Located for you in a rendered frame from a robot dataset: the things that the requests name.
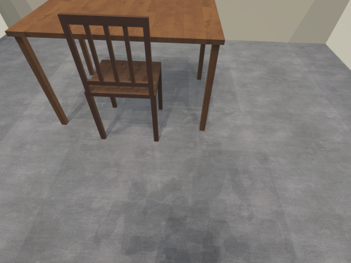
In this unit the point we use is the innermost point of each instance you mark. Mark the table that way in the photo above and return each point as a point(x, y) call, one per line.
point(170, 21)

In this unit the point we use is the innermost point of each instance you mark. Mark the chair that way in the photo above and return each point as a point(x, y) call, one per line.
point(116, 78)

